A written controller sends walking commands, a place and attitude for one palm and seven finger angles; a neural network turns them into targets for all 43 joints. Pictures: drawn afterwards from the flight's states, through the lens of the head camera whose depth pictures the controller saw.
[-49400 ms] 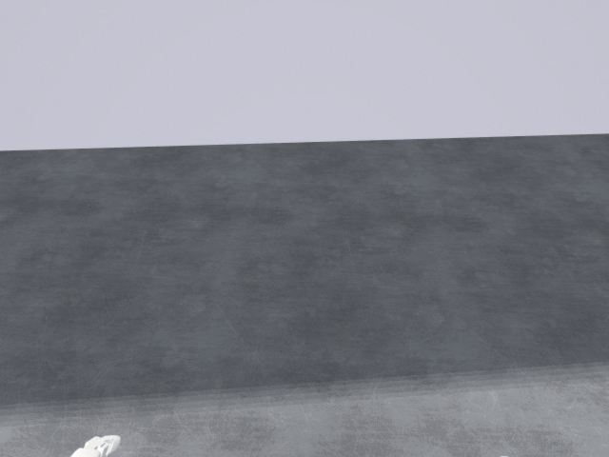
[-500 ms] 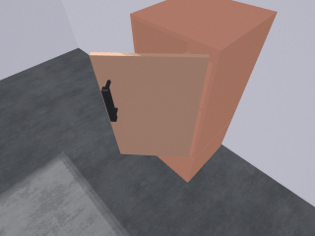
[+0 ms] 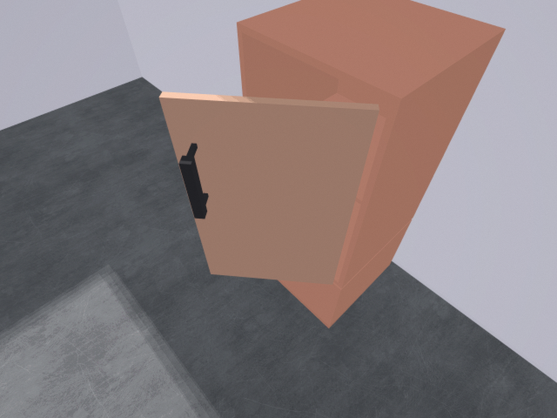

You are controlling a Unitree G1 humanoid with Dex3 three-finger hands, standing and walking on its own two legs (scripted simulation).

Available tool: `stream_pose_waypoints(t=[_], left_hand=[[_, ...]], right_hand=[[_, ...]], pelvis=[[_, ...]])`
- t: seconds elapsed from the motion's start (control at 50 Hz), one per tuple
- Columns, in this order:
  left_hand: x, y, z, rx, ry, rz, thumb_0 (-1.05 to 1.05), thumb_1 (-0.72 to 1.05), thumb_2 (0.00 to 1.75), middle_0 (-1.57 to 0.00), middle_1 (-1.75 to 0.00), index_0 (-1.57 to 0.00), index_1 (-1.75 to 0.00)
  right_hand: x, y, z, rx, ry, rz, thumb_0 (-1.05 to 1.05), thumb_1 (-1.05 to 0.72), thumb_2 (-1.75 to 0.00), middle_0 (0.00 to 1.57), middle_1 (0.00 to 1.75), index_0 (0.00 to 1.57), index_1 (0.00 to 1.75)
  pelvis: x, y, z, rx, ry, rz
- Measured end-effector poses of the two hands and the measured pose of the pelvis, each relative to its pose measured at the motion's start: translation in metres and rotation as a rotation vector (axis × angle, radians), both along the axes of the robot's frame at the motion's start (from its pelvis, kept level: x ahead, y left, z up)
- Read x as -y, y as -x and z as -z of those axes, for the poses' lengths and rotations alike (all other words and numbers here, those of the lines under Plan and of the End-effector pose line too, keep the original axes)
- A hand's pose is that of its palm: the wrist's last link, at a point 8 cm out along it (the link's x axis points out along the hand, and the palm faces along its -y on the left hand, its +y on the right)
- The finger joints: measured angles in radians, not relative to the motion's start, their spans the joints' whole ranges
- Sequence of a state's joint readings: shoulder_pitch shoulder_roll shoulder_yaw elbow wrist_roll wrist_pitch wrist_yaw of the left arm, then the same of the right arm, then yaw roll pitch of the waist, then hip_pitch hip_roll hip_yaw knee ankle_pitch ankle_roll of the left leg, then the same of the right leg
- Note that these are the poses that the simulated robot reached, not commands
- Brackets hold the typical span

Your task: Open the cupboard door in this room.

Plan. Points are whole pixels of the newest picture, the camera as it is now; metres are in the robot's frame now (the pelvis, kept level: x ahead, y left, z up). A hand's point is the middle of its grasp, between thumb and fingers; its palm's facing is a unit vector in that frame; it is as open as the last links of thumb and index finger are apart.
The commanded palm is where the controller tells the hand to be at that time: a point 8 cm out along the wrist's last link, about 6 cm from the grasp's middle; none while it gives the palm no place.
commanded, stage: raise the hand with hooked fingers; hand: left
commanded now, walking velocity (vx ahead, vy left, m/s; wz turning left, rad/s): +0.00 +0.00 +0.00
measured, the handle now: (197, 182) +0.53 +0.20 +0.00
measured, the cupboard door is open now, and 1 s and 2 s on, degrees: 41 41 41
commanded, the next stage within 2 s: none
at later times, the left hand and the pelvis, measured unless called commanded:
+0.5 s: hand (141, 403) +0.15 +0.20 -0.05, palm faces +0.04 -1.00 -0.05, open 9.4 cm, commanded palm +0.14 +0.26 -0.04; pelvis -0.04 -0.01 -0.10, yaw +4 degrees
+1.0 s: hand (109, 362) +0.19 +0.25 -0.02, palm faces +0.00 -1.00 -0.05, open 12.4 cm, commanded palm +0.17 +0.31 -0.01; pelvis -0.04 +0.02 -0.07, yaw +3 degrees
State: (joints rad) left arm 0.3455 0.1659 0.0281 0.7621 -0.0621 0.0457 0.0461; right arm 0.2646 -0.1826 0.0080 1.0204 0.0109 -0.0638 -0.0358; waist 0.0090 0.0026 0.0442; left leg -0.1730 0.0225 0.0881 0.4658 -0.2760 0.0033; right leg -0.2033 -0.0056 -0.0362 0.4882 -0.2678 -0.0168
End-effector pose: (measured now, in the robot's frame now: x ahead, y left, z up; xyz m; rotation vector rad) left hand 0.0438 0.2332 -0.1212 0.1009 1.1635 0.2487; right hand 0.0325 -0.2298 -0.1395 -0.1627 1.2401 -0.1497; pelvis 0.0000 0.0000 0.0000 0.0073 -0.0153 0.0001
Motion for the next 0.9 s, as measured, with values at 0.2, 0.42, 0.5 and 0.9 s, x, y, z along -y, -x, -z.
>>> stream_pose_waypoints(t=[0.2,0.42,0.5,0.9], left_hand=[[-0.003,-0.126,-0.112,1.100,0.032,0.135,0.00,0.79,0.84,-0.21,-0.38,-0.21,-0.38],[-0.018,-0.073,-0.059,1.079,0.074,0.183,0.01,0.54,0.74,-0.23,-0.54,-0.23,-0.54],[-0.023,-0.081,-0.076,1.134,0.037,0.238,0.01,0.44,0.70,-0.23,-0.60,-0.23,-0.59],[-0.066,-0.121,-0.098,1.094,0.061,0.271,0.00,-0.02,0.50,-0.27,-0.90,-0.27,-0.89]], right_hand=[[0.024,-0.120,-0.037,0.614,0.077,-0.135,0.01,-0.91,-0.90,0.21,0.30,0.20,0.30],[0.011,-0.174,-0.022,0.774,0.092,-0.249,0.01,-0.91,-0.90,0.20,0.30,0.20,0.30],[-0.008,-0.155,0.002,0.690,0.047,-0.257,0.01,-0.90,-0.90,0.20,0.30,0.20,0.30],[0.007,-0.070,0.006,0.491,0.109,-0.135,0.01,-0.90,-0.90,0.21,0.30,0.21,0.30]], pelvis=[[0.005,0.019,0.037,-0.150,-0.007,-0.039],[0.011,0.033,0.093,-0.230,0.027,-0.055],[0.010,0.038,0.095,-0.234,0.051,-0.067],[-0.011,0.041,0.074,-0.232,0.051,-0.049]])
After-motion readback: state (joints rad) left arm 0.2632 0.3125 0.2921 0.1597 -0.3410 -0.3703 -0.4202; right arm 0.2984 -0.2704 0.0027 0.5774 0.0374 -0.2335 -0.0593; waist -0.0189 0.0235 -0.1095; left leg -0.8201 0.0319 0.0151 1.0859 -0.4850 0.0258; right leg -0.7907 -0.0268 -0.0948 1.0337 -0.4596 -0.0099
